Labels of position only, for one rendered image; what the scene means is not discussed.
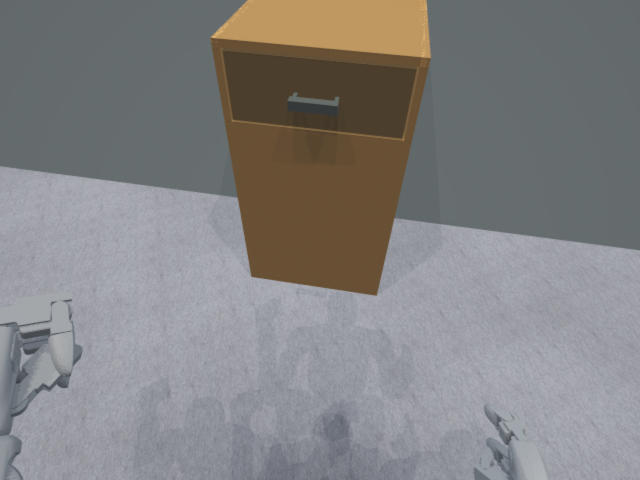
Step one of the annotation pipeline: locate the robot left forearm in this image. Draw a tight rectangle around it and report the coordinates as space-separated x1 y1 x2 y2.
0 435 24 480

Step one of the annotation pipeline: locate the cabinet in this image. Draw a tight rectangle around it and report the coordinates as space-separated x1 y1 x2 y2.
210 0 431 296

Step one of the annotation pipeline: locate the handle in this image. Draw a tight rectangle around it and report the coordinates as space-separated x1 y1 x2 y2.
287 92 340 116

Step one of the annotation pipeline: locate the left robot hand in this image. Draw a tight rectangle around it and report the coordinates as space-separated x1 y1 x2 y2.
0 292 83 436

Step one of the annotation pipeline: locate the right robot hand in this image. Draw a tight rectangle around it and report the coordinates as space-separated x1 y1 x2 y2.
474 403 550 480

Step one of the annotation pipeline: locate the drawer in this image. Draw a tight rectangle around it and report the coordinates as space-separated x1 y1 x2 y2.
222 48 417 139

